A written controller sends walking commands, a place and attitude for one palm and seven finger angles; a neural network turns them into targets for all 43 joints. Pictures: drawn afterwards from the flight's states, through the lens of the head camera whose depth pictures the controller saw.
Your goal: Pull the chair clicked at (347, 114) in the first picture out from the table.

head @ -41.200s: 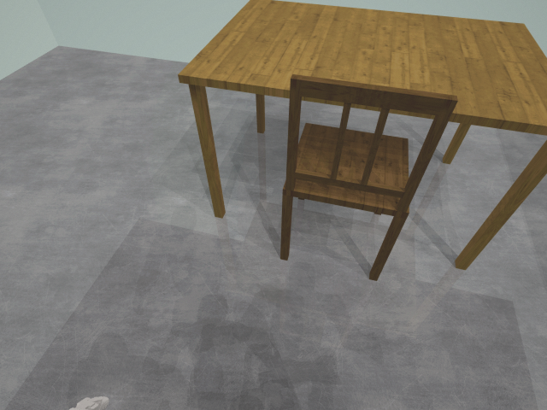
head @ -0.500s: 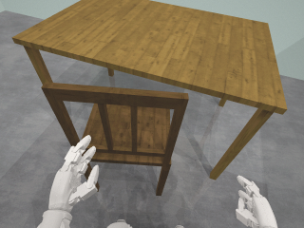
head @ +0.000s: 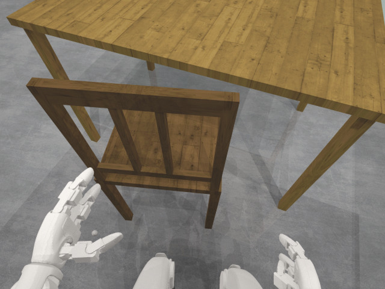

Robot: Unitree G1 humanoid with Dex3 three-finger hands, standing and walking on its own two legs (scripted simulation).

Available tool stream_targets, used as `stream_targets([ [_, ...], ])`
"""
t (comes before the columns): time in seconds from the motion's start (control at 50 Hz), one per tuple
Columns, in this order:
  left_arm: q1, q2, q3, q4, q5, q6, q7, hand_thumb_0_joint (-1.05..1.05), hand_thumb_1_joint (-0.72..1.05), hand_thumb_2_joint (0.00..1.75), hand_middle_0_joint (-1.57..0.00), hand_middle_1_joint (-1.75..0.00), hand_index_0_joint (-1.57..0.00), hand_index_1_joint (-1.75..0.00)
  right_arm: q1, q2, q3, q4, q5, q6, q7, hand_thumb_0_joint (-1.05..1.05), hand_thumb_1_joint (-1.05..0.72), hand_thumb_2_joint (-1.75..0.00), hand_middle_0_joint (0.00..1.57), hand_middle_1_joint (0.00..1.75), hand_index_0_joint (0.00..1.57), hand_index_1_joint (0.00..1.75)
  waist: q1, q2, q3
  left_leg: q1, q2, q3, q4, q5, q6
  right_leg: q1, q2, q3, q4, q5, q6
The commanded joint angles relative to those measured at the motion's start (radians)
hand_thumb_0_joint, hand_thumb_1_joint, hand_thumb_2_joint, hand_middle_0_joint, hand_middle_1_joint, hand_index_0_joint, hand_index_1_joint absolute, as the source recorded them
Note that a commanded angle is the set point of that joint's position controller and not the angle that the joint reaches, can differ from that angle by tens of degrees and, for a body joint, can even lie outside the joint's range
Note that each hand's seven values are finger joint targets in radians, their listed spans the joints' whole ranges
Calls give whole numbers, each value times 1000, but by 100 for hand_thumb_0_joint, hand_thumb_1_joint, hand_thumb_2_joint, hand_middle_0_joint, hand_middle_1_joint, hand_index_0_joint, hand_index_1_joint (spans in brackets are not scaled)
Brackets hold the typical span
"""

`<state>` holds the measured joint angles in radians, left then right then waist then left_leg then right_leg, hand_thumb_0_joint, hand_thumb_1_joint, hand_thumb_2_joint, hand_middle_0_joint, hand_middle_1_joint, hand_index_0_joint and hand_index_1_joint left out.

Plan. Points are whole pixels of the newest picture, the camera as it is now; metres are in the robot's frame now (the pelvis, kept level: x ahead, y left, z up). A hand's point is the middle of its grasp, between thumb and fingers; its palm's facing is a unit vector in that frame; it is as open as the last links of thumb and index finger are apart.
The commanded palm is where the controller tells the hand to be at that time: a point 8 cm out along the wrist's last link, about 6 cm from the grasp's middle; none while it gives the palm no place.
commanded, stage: raise the hand toward the chair's back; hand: left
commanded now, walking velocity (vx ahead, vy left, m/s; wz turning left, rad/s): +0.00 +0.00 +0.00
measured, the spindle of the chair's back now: (128, 142) +0.45 +0.19 -0.01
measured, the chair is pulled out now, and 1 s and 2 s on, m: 0.13 0.13 0.13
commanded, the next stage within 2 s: aim the fingers beside a spindle in 1.28 s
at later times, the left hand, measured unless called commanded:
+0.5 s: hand (82, 219) +0.23 +0.22 +0.05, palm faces -0.02 -1.00 -0.04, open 16.5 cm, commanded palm +0.21 +0.27 +0.06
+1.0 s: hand (67, 207) +0.25 +0.24 +0.06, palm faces -0.04 -1.00 -0.05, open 17.0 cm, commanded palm +0.23 +0.30 +0.07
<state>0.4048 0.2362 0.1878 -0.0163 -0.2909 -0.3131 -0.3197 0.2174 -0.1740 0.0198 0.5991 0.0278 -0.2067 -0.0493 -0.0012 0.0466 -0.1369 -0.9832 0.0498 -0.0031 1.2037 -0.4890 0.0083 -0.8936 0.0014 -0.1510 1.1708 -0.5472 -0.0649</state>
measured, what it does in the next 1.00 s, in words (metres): stands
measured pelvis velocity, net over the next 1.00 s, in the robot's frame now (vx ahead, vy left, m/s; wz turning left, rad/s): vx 0.01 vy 0.04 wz -0.01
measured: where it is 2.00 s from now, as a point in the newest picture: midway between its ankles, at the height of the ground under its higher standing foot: outside the picture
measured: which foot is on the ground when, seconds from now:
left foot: down 0.00-1.00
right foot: down 0.00-1.00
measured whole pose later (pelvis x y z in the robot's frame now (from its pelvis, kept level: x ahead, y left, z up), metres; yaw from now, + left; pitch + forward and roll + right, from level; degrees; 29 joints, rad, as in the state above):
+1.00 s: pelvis +0.01 +0.04 +0.02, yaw +0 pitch +14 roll -4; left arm 0.28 0.29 0.23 0.09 -0.29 -0.36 -0.32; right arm 0.24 -0.26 0.01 0.56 0.03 -0.21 -0.03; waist -0.02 0.03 -0.13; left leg -0.89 0.02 0.03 1.11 -0.47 0.06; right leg -0.79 -0.02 -0.12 1.05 -0.50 -0.01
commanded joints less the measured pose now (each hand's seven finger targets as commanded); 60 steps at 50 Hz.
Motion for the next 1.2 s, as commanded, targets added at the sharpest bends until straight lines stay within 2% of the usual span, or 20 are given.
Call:
stream_targets([
  [0.0, 25, 113, 87, -178, -15, -128, 25, 0, -8, 48, -10, -15, -10, -15, -97, -154, -80, -174, 2, -79, -10, 0, -90, -90, 20, 30, 20, 30, 1, -64, -214, 126, -36, -33, -136, 200, 24, 191, -22, 179, -246, 188, 56],
  [0.04, 16, 108, 72, -145, -16, -150, 14, 0, -13, 46, -10, -14, -10, -14, -86, -165, -85, -165, 5, -83, -12, 0, -90, -90, 20, 30, 20, 30, -14, -78, -184, 117, -37, -30, -136, 174, 24, 172, -26, 192, -261, 155, 58],
  [0.08, 8, 125, 84, -122, -18, -160, 4, 0, -17, 44, -9, -13, -9, -13, -83, -176, -89, -162, 7, -86, -14, 0, -90, -90, 20, 30, 20, 30, -15, -69, -178, 117, -37, -27, -133, 170, 26, 170, -27, 201, -268, 144, 59],
  [0.16, 2, 142, 97, -171, -27, -185, 3, 0, -27, 40, -8, -12, -8, -12, -59, -184, -96, -167, 9, -92, -14, 0, -90, -90, 20, 30, 20, 30, -4, -20, -244, 184, -37, -22, -157, 218, 26, 193, -20, 174, -249, 210, 50],
  [0.24, -10, 140, 94, -175, -22, -185, 22, 0, -36, 36, -7, -10, -7, -10, -57, -187, -94, -167, 7, -87, -9, 0, -90, -90, 20, 30, 20, 30, -6, 15, -241, 234, -36, -24, -181, 251, 25, 186, -11, 140, -235, 259, 43],
  [0.32, -34, 132, 82, -130, -13, -160, 23, 0, -45, 32, -6, -9, -6, -9, -62, -192, -86, -177, 6, -70, -7, 0, -90, -90, 20, 30, 20, 30, -12, 5, -205, 236, -36, -29, -200, 222, 25, 168, -6, 123, -244, 229, 42],
  [0.36, -50, 137, 80, -139, -12, -152, 16, 0, -50, 30, -6, -8, -6, -8, -60, -197, -83, -187, 5, -64, -7, 0, -90, -90, 20, 30, 20, 30, -11, 8, -214, 258, -35, -34, -213, 230, 24, 168, -2, 108, -239, 239, 39],
  [0.46, -101, 146, 78, -159, -13, -138, 3, 0, -50, 30, -6, -8, -6, -8, -53, -200, -70, -198, 2, -57, -5, 0, -90, -90, 20, 30, 20, 30, -15, 25, -235, 302, -32, -48, -227, 247, 21, 163, 4, 90, -235, 253, 37],
  [0.52, -129, 149, 84, -133, -15, -131, 0, 0, -50, 30, -6, -8, -6, -8, -53, -202, -63, -197, 1, -52, -4, 0, -90, -90, 20, 30, 20, 30, -20, 2, -207, 292, -31, -57, -238, 220, 19, 150, 7, 82, -241, 222, 37],
  [0.56, -156, 154, 80, -135, -11, -129, -5, 0, -50, 30, -6, -8, -6, -8, -53, -207, -60, -201, 2, -51, -5, 0, -90, -90, 20, 30, 20, 30, -20, 28, -205, 301, -30, -62, -246, 202, 17, 135, 6, 78, -240, 197, 35],
  [0.6, -165, 161, 89, -122, -14, -121, -10, 0, -50, 30, -6, -8, -6, -8, -50, -209, -57, -200, 2, -50, -5, 0, -90, -90, 20, 30, 20, 30, -20, 11, -208, 303, -30, -67, -252, 201, 18, 141, 8, 76, -245, 195, 35],
  [0.66, -179, 171, 95, -133, -15, -116, -16, 0, -50, 30, -6, -8, -6, -8, -44, -214, -57, -202, 3, -53, -4, 0, -90, -90, 20, 30, 20, 30, -17, 25, -231, 337, -26, -77, -266, 219, 13, 141, 8, 70, -245, 198, 34],
  [0.68, -186, 192, 110, -126, -12, -112, -16, 0, -50, 30, -6, -8, -6, -8, -48, -217, -56, -200, 2, -54, -4, 0, -90, -90, 20, 30, 20, 30, -13, 41, -232, 333, -27, -77, -266, 221, 14, 142, 9, 73, -244, 195, 33],
  [0.76, -212, 187, 112, -109, -22, -107, -17, 0, -50, 30, -6, -8, -6, -8, -39, -222, -55, -198, 5, -56, -6, 0, -90, -90, 20, 30, 20, 30, -18, 27, -209, 336, -25, -86, -292, 176, 10, 135, 10, 66, -259, 157, 34],
  [0.88, -173, 191, 119, -94, -20, -108, -9, 0, -50, 30, -6, -8, -6, -8, -32, -227, -61, -198, 1, -62, 5, 0, -90, -90, 20, 30, 20, 30, -9, 30, -224, 350, -23, -90, -296, 229, 5, 146, 11, 63, -254, 184, 33],
  [0.92, -175, 176, 106, -93, -21, -113, -7, 0, -50, 30, -6, -8, -6, -8, -31, -227, -63, -199, 3, -62, 9, 0, -90, -90, 20, 30, 20, 30, -15, 22, -206, 343, -23, -87, -298, 213, 4, 139, 11, 62, -257, 176, 34],
  [0.98, -180, 197, 122, -87, -16, -121, 2, 0, -50, 30, -6, -8, -6, -8, -30, -232, -64, -197, 2, -60, 9, 0, -90, -90, 20, 30, 20, 30, -14, 25, -194, 330, -21, -91, -301, 189, 4, 130, 12, 63, -255, 157, 32],
  [1.02, -188, 191, 113, -113, -14, -132, 4, 0, -50, 30, -6, -8, -6, -8, -29, -231, -64, -200, 1, -63, 13, 0, -90, -90, 20, 30, 20, 30, -13, 58, -205, 346, -21, -93, -305, 189, 0, 127, 9, 63, -250, 153, 31],
  [1.1, -179, 190, 112, -105, -14, -134, 6, 0, -50, 30, -6, -8, -6, -8, -26, -231, -63, -202, 1, -60, 13, 0, -90, -90, 20, 30, 20, 30, -17, 36, -210, 340, -21, -90, -301, 187, 5, 131, 11, 64, -254, 156, 33],
  [1.18, -189, 199, 114, -105, -12, -132, 0, 0, -50, 30, -6, -8, -6, -8, -30, -233, -62, -199, 1, -62, 11, 0, -90, -90, 20, 30, 20, 30, -19, 51, -204, 338, -20, -94, -297, 184, 5, 122, 12, 66, -250, 154, 31],
])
